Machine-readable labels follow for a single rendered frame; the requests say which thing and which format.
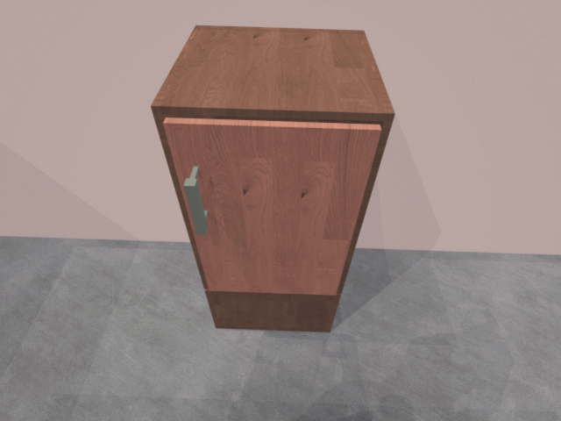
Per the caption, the cupboard door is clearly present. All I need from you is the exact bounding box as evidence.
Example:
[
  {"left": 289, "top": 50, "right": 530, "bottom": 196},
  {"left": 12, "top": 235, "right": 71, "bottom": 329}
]
[{"left": 163, "top": 118, "right": 381, "bottom": 296}]

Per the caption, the handle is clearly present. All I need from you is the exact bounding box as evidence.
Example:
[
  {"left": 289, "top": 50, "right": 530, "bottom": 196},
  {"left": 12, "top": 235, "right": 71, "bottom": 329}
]
[{"left": 184, "top": 166, "right": 209, "bottom": 235}]

